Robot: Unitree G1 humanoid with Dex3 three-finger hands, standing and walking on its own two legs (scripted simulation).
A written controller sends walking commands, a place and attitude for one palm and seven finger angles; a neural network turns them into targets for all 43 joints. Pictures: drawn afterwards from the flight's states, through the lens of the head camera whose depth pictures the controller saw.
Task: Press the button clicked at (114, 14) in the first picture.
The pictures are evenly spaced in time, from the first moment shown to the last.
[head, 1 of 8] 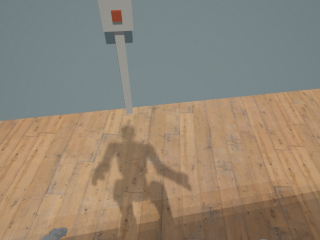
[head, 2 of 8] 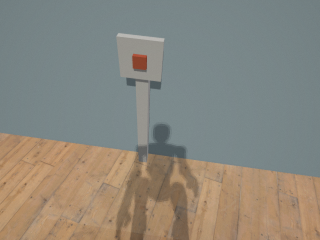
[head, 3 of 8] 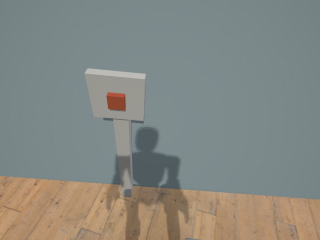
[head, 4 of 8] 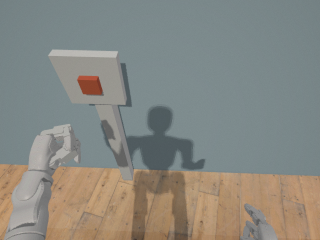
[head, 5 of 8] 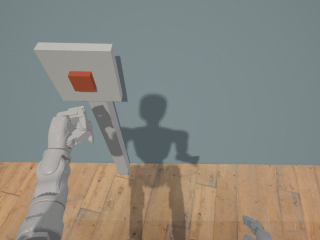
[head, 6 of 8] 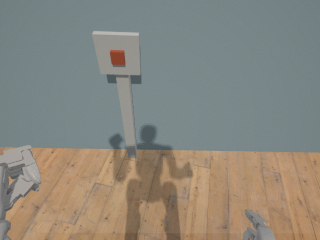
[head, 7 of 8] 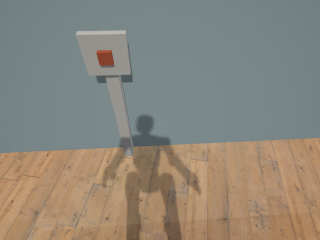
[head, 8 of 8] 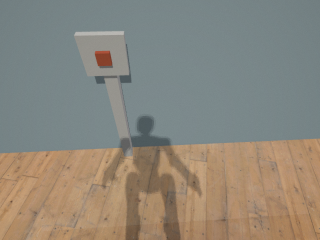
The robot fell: no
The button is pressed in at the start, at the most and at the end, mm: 0 9 0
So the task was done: yes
